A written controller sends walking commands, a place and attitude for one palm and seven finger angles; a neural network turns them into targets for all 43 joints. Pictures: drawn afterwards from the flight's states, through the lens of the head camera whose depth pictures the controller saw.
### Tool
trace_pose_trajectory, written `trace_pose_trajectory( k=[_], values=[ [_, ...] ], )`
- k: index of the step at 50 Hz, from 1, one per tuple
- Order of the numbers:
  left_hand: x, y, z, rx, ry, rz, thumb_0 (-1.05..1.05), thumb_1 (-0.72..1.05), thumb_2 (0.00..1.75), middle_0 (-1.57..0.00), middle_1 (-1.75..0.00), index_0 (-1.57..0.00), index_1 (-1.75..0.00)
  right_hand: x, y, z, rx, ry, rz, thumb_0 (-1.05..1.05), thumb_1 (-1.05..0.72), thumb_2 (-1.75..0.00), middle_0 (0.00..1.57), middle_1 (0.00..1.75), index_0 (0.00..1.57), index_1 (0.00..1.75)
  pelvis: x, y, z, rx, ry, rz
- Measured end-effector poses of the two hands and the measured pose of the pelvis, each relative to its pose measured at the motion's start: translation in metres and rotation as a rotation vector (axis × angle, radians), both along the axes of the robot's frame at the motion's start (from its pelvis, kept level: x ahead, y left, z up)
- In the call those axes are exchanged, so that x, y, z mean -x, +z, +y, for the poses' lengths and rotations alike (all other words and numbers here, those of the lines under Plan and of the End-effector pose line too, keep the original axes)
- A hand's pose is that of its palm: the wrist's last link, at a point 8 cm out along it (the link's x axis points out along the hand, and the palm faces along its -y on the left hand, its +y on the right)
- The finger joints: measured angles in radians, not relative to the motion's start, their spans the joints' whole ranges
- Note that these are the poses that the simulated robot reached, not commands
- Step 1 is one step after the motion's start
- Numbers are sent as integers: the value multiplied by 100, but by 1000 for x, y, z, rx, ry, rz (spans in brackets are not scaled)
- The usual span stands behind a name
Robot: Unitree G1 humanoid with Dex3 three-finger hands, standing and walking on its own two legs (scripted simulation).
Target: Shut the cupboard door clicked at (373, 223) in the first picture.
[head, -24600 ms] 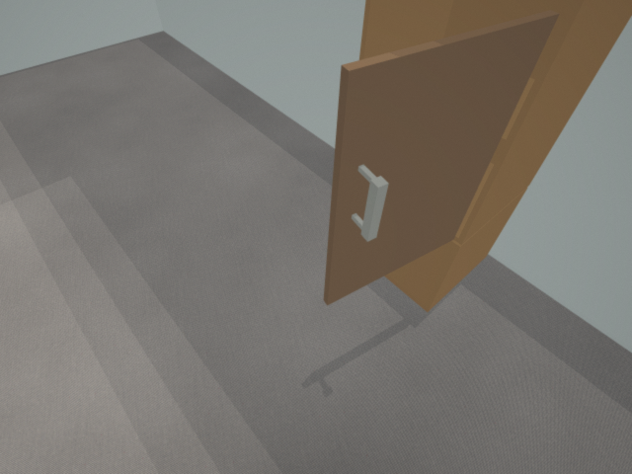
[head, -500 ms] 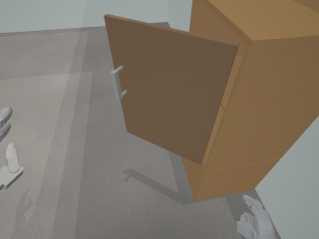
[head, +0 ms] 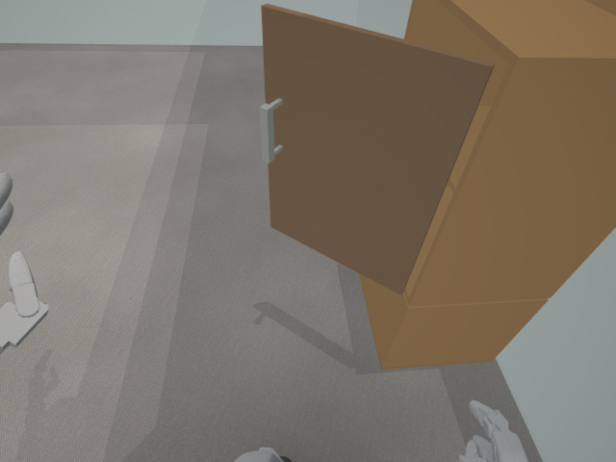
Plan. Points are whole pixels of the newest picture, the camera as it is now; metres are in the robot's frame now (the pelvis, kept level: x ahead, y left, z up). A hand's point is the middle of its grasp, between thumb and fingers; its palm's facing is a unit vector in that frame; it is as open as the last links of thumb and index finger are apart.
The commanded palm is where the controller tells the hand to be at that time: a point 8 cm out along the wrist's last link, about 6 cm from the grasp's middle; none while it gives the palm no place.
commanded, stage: step back with the hand held close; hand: left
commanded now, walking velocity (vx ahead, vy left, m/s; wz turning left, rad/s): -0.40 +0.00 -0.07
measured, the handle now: (273, 130) +0.77 +0.14 +0.03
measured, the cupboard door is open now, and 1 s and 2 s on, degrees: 51 51 51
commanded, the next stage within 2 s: stop stepping back and stand still in 0.18 s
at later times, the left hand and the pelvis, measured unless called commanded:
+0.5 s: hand out of the picture +0.12 +0.33 +0.18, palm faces +0.48 -0.81 -0.32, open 7.4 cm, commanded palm +0.03 +0.35 +0.19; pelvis -0.11 +0.05 +0.00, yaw -2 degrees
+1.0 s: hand out of the picture +0.09 +0.34 +0.16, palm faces +0.44 -0.85 -0.31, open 7.4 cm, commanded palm +0.02 +0.38 +0.19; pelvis -0.13 +0.09 +0.00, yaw -2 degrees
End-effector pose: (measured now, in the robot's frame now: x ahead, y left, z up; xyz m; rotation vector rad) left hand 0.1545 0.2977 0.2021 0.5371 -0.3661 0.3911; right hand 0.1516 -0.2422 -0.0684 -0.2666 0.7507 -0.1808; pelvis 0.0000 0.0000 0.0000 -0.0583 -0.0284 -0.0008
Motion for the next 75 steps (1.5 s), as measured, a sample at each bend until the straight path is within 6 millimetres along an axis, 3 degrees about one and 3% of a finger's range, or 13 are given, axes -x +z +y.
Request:
trace_pose_trajectory(
  k=[7,13,17,21,25,32,36,43,47,51,61,67,75],
  values=[
    [10,-2,19,-24,-23,1,1,88,90,-21,-31,-22,-30,28,7,10,15,-10,-22,1,-91,-90,20,30,20,30,36,0,8,46,29,21],
    [67,5,15,-99,-53,-8,1,89,90,-21,-31,-22,-30,47,-1,24,-23,50,-46,1,-90,-90,20,30,20,30,73,-10,9,21,7,71],
    [94,5,20,-45,-49,-7,1,88,90,-21,-31,-22,-30,71,0,38,-28,44,17,1,-91,-90,20,30,20,30,82,1,21,-15,-32,33],
    [94,-5,45,37,2,-33,1,88,90,-21,-31,-22,-30,90,5,48,1,20,-16,1,-90,-90,20,30,20,30,89,-1,39,-20,-32,34],
    [82,-17,67,118,41,0,1,88,90,-21,-31,-22,-30,114,9,61,-3,-10,-33,1,-90,-90,20,30,20,30,115,3,51,-31,-32,12],
    [104,-3,39,76,-105,127,1,89,90,-20,-30,-21,-30,169,28,71,-58,-55,-22,1,-90,-90,20,30,20,30,140,24,54,-15,-71,46],
    [128,7,27,-53,-166,133,1,89,90,-21,-31,-21,-30,191,14,60,-44,-75,10,1,-90,-90,20,30,20,30,155,13,53,-53,-103,64],
    [132,2,67,21,-10,46,1,88,90,-21,-31,-22,-30,225,-4,44,-8,-166,121,1,-90,-90,20,30,20,30,149,11,63,-46,-93,13],
    [117,-21,81,134,43,38,1,89,90,-21,-31,-22,-30,221,-9,45,42,-163,134,1,-91,-90,20,30,20,30,137,5,75,-39,-53,2],
    [99,-31,79,149,-14,46,1,89,90,-21,-30,-21,-30,201,-10,58,53,-152,110,1,-91,-90,20,30,20,30,131,-2,87,-57,-51,-6],
    [83,19,62,-112,-115,83,1,89,90,-21,-31,-21,-30,139,0,111,-126,-32,-2,1,-90,-90,20,30,20,30,126,11,80,-45,-82,67],
    [86,-1,65,-65,-56,220,1,89,90,-21,-31,-22,-30,128,-3,98,-140,-61,0,1,-90,-90,20,30,20,30,119,12,77,-53,-86,72],
    [102,-23,68,68,-12,201,1,89,90,-21,-31,-22,-30,140,9,66,-27,-98,5,1,-91,-90,20,30,20,30,122,11,75,-53,-65,36]
  ],
)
